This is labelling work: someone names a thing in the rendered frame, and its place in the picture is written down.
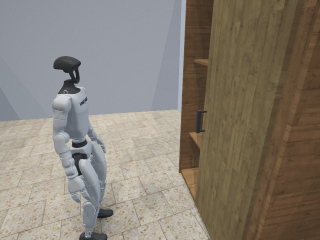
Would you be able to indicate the humanoid robot torso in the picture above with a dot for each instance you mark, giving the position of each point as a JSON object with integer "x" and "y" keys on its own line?
{"x": 77, "y": 125}

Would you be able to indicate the robot right upper arm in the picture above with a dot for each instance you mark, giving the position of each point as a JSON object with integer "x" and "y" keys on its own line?
{"x": 61, "y": 107}

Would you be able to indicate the left robot thigh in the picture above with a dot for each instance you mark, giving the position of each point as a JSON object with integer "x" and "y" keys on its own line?
{"x": 98, "y": 162}

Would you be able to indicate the robot right forearm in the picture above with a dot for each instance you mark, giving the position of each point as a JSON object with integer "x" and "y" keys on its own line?
{"x": 68, "y": 163}

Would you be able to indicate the right robot hand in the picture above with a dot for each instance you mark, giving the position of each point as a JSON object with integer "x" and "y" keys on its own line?
{"x": 75, "y": 185}

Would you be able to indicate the left robot hand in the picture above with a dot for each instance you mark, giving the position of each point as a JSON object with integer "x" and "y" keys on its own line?
{"x": 100, "y": 141}

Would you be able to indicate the wardrobe door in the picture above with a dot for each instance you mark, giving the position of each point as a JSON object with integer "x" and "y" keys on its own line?
{"x": 298, "y": 56}
{"x": 251, "y": 44}

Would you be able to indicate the handle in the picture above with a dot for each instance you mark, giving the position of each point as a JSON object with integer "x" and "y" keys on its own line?
{"x": 198, "y": 121}

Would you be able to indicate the robot left upper arm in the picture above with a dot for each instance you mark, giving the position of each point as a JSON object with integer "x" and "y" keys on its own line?
{"x": 84, "y": 89}

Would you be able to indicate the robot left forearm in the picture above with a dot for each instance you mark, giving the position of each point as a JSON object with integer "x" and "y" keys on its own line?
{"x": 91, "y": 132}

